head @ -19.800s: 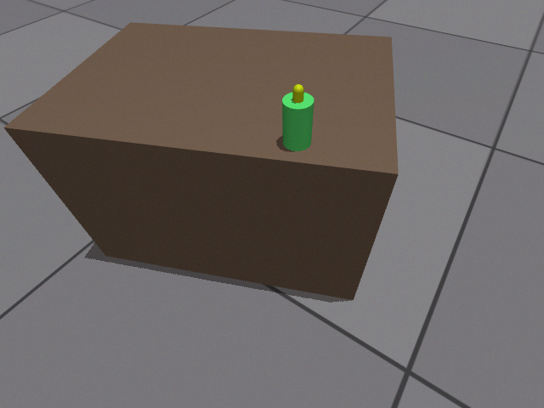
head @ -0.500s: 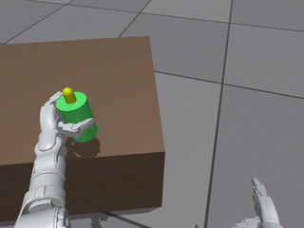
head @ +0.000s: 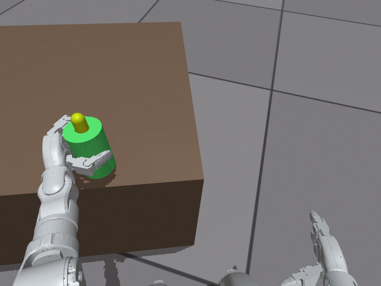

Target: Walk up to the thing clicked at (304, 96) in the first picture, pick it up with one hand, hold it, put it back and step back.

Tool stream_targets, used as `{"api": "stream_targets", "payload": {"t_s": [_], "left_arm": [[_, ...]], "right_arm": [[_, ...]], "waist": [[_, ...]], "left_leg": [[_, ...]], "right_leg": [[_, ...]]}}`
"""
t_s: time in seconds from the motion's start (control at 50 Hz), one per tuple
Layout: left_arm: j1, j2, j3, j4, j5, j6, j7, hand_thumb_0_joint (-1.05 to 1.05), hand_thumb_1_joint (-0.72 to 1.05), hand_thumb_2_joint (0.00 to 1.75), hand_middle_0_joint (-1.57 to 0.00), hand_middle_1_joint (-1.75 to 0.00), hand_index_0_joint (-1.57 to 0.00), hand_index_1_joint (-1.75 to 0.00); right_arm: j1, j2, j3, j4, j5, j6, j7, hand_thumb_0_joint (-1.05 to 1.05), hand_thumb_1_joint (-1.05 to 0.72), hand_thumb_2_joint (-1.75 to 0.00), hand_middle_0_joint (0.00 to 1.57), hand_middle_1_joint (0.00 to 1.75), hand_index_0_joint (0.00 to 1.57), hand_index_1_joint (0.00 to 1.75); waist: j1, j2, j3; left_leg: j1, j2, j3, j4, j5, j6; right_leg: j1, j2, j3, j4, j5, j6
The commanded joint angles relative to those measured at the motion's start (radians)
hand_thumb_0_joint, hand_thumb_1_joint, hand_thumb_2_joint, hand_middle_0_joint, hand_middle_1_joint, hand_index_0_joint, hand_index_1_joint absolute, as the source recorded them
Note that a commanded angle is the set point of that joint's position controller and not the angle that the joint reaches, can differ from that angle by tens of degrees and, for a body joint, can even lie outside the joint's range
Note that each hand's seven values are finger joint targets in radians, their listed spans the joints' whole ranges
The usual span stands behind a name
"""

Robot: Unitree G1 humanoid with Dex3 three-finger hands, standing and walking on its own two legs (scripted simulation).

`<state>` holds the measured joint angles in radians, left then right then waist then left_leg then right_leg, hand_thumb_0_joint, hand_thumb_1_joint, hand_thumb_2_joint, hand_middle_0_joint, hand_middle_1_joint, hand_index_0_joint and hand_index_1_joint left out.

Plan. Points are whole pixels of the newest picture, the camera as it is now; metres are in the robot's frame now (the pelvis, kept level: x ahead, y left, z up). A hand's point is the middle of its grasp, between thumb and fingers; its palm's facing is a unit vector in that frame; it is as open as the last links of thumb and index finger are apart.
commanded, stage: lower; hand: left
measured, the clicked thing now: (89, 143) +0.41 +0.21 +0.06
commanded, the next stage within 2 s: loosen in 0.18 s
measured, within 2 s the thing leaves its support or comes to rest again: rests again in 0.94 s
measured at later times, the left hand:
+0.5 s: hand (86, 147) +0.42 +0.23 +0.04, palm faces +0.21 -0.98 -0.01, open 10.7 cm
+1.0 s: hand (84, 142) +0.42 +0.23 +0.05, palm faces +0.21 -0.98 +0.00, open 16.5 cm
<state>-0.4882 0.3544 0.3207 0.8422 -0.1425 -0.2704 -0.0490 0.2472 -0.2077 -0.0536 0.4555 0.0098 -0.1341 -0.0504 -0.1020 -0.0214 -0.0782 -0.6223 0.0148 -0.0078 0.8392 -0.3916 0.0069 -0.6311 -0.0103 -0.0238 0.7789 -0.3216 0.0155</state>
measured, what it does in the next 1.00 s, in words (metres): stands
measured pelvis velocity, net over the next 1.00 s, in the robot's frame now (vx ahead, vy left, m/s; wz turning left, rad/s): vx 0.00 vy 0.00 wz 0.00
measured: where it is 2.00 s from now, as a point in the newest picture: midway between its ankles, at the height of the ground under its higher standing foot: outside the picture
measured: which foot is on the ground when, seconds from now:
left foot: down 0.00-1.00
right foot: down 0.00-1.00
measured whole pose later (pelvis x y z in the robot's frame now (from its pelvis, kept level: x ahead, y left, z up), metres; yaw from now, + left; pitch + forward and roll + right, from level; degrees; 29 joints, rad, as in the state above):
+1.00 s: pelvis +0.00 +0.00 -0.01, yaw +0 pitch +13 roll -1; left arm -0.54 0.36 0.32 0.87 -0.16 -0.34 -0.08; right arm 0.36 -0.23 -0.04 0.26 0.01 -0.04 -0.03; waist -0.08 -0.02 -0.11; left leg -0.73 0.01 -0.01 0.94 -0.44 0.01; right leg -0.74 -0.02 -0.02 0.88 -0.37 0.02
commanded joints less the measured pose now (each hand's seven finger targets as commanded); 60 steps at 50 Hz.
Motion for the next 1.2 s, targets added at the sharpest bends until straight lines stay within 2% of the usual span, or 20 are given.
{"api": "stream_targets", "payload": {"t_s": [0.0,0.04,0.1,0.14,0.18,0.24,0.28,0.3,0.32,0.34,0.36,0.42,0.52,0.6,0.74,0.9,1.02,1.08,1.16,1.18], "left_arm": [[-0.618,0.317,0.077,-0.372,-0.048,-0.165,-0.006,0.00,0.10,1.27,-1.26,-1.42,-1.27,-1.43],[-0.600,0.278,0.048,-0.347,-0.045,-0.167,-0.018,0.00,0.12,1.27,-1.25,-1.41,-1.26,-1.42],[-0.573,0.273,0.052,-0.291,-0.044,-0.170,-0.018,0.00,0.13,1.27,-1.26,-1.40,-1.27,-1.41],[-0.614,0.290,0.054,-0.358,-0.041,-0.184,-0.017,0.00,0.11,1.27,-1.26,-1.41,-1.27,-1.42],[-0.591,0.295,0.063,-0.308,-0.041,-0.187,-0.018,0.00,0.11,1.27,-1.25,-1.40,-1.26,-1.41],[-0.569,0.234,0.021,-0.240,-0.033,-0.182,-0.017,0.00,0.12,1.27,-1.26,-1.41,-1.28,-1.42],[-0.593,0.255,0.033,-0.287,-0.038,-0.193,-0.017,0.00,0.12,1.20,-1.32,-1.39,-1.34,-1.39],[-0.570,0.243,0.032,-0.234,-0.039,-0.185,-0.016,0.00,0.04,1.12,-1.28,-1.31,-1.31,-1.31],[-0.607,0.282,0.050,-0.319,-0.041,-0.193,-0.016,0.00,-0.04,1.04,-1.22,-1.25,-1.25,-1.23],[-0.585,0.229,0.013,-0.256,-0.035,-0.183,-0.017,0.00,-0.09,0.96,-1.17,-1.19,-1.21,-1.17],[-0.582,0.236,0.016,-0.266,-0.033,-0.184,-0.015,0.00,-0.15,0.88,-1.13,-1.14,-1.17,-1.12],[-0.588,0.231,0.011,-0.268,-0.037,-0.178,-0.016,0.00,-0.28,0.65,-1.01,-0.96,-1.04,-0.94],[-0.574,0.216,0.002,-0.256,-0.032,-0.169,-0.013,0.00,-0.45,0.44,-0.70,-0.64,-0.72,-0.64],[-0.529,0.204,0.003,-0.176,-0.019,-0.148,-0.013,0.00,-0.51,0.33,-0.60,-0.50,-0.60,-0.50],[-0.488,0.211,0.020,-0.163,-0.024,-0.140,-0.023,0.00,-0.60,0.18,-0.42,-0.31,-0.43,-0.31],[-0.475,0.192,0.008,-0.178,-0.028,-0.138,-0.032,0.00,-0.61,0.08,-0.16,-0.12,-0.17,-0.12],[-0.514,0.329,0.077,-0.309,-0.027,-0.140,-0.038,0.00,-0.60,0.04,-0.07,-0.04,-0.07,-0.04],[-0.524,0.405,0.129,-0.327,-0.031,-0.118,-0.043,0.00,-0.60,0.05,-0.06,-0.04,-0.07,-0.04],[-0.540,0.424,0.131,-0.292,-0.041,-0.066,-0.083,0.00,-0.59,0.04,-0.05,-0.04,-0.06,-0.03],[-0.551,0.485,0.165,-0.279,-0.043,-0.050,-0.094,0.00,-0.60,0.04,-0.05,-0.05,-0.06,-0.03]], "right_arm": [[-0.006,-0.161,-0.073,-0.188,-0.001,-0.040,-0.002,0.00,0.51,-0.06,0.05,0.05,0.05,0.05],[0.014,-0.128,-0.040,-0.195,-0.004,-0.038,0.007,0.00,0.52,-0.06,0.05,0.05,0.05,0.05],[0.012,-0.145,-0.056,-0.209,-0.008,-0.029,0.010,0.00,0.52,-0.06,0.05,0.05,0.05,0.05],[-0.002,-0.162,-0.070,-0.271,-0.008,-0.031,0.011,0.00,0.52,-0.06,0.05,0.05,0.05,0.05],[0.023,-0.168,-0.074,-0.259,-0.008,-0.022,0.012,0.00,0.52,-0.06,0.05,0.05,0.05,0.05],[0.039,-0.149,-0.060,-0.264,-0.010,-0.015,0.014,0.00,0.52,-0.06,0.05,0.05,0.05,0.05],[0.014,-0.169,-0.069,-0.315,-0.006,-0.016,0.016,0.00,0.53,-0.05,0.05,0.05,0.05,0.05],[0.070,-0.175,-0.079,-0.288,-0.009,-0.011,0.014,0.00,0.52,-0.04,0.05,0.05,0.05,0.05],[0.054,-0.181,-0.079,-0.317,-0.007,-0.009,0.016,0.00,0.53,-0.04,0.05,0.05,0.05,0.05],[0.082,-0.165,-0.070,-0.310,-0.009,-0.007,0.014,0.00,0.52,-0.04,0.05,0.05,0.05,0.05],[0.087,-0.143,-0.053,-0.296,-0.007,-0.004,0.016,0.00,0.53,-0.04,0.05,0.05,0.05,0.05],[0.083,-0.166,-0.068,-0.302,-0.007,0.000,0.013,0.00,0.52,-0.04,0.05,0.05,0.05,0.05],[0.061,-0.163,-0.063,-0.334,-0.006,0.003,0.012,0.00,0.52,-0.05,0.05,0.05,0.05,0.05],[0.085,-0.155,-0.058,-0.318,-0.007,0.016,0.014,0.00,0.53,-0.05,0.05,0.05,0.05,0.05],[0.072,-0.155,-0.060,-0.332,-0.003,0.026,0.016,0.00,0.53,-0.05,0.05,0.05,0.05,0.05],[0.090,-0.170,-0.068,-0.368,0.000,0.031,0.016,0.00,0.55,-0.05,0.05,0.05,0.05,0.05],[0.123,-0.178,-0.070,-0.378,0.005,0.045,0.010,0.00,0.55,-0.05,0.05,0.05,0.05,0.05],[0.095,-0.195,-0.085,-0.389,0.013,0.043,0.003,0.00,0.55,-0.05,0.05,0.05,0.05,0.05],[0.098,-0.152,-0.043,-0.315,0.024,0.041,-0.010,0.00,0.55,-0.05,0.05,0.05,0.05,0.05],[0.077,-0.176,-0.060,-0.289,0.027,0.042,-0.016,0.00,0.55,-0.05,0.05,0.05,0.05,0.05]], "waist": [[-0.001,0.190,-0.484],[0.003,0.197,-0.470],[0.007,0.177,-0.461],[0.005,0.189,-0.540],[0.009,0.167,-0.474],[-0.005,0.137,-0.417],[-0.004,0.162,-0.465],[-0.016,0.135,-0.434],[0.008,0.170,-0.466],[-0.020,0.134,-0.444],[0.001,0.138,-0.408],[-0.002,0.160,-0.424],[-0.005,0.129,-0.430],[-0.001,0.106,-0.371],[0.018,0.085,-0.357],[0.001,0.074,-0.364],[0.027,0.149,-0.461],[0.033,0.146,-0.444],[0.029,0.146,-0.405],[0.035,0.161,-0.384]], "left_leg": [[0.265,0.000,-0.016,-0.074,0.321,-0.011],[0.252,0.003,-0.017,-0.060,0.342,-0.014],[0.230,0.008,-0.026,-0.050,0.344,-0.017],[0.249,0.006,-0.024,-0.038,0.352,-0.016],[0.203,0.007,-0.027,-0.042,0.320,-0.017],[0.166,0.010,-0.033,-0.046,0.255,-0.016],[0.199,0.012,-0.038,-0.045,0.245,-0.020],[0.181,0.015,-0.040,-0.044,0.237,-0.019],[0.184,0.009,-0.039,-0.053,0.219,-0.021],[0.174,0.009,-0.035,-0.050,0.201,-0.017],[0.137,0.000,-0.025,-0.051,0.179,-0.014],[0.169,0.007,-0.033,-0.049,0.198,-0.019],[0.153,0.003,-0.027,-0.043,0.191,-0.013],[0.097,0.000,-0.026,-0.058,0.109,-0.010],[0.064,-0.010,-0.006,-0.050,0.135,-0.001],[0.094,0.000,-0.016,-0.047,0.181,-0.008],[0.158,-0.006,-0.010,-0.042,0.262,-0.014],[0.165,-0.007,-0.013,-0.061,0.249,-0.016],[0.162,-0.015,0.001,-0.076,0.247,-0.006],[0.154,-0.014,-0.001,-0.086,0.238,-0.008]], "right_leg": [[0.125,0.009,-0.008,-0.046,0.242,-0.033],[0.108,0.009,-0.010,-0.035,0.252,-0.034],[0.081,0.013,-0.016,-0.020,0.233,-0.037],[0.109,0.012,-0.011,-0.009,0.251,-0.037],[0.083,0.015,-0.016,-0.001,0.223,-0.039],[0.040,0.017,-0.020,0.001,0.170,-0.039],[0.031,0.018,-0.019,0.010,0.156,-0.039],[0.014,0.020,-0.022,0.008,0.149,-0.038],[0.041,0.017,-0.019,0.008,0.143,-0.039],[0.033,0.016,-0.017,0.004,0.138,-0.037],[0.041,0.014,-0.014,0.001,0.131,-0.037],[0.019,0.014,-0.017,0.010,0.130,-0.039],[0.029,0.013,-0.015,0.010,0.132,-0.038],[0.018,0.011,-0.012,-0.005,0.083,-0.037],[0.056,0.011,-0.004,-0.002,0.111,-0.036],[0.037,0.015,-0.009,0.012,0.133,-0.038],[0.101,0.008,-0.002,0.011,0.191,-0.038],[0.130,0.009,-0.002,-0.006,0.181,-0.038],[0.168,0.007,0.007,-0.036,0.207,-0.031],[0.155,0.007,0.008,-0.045,0.193,-0.034]]}}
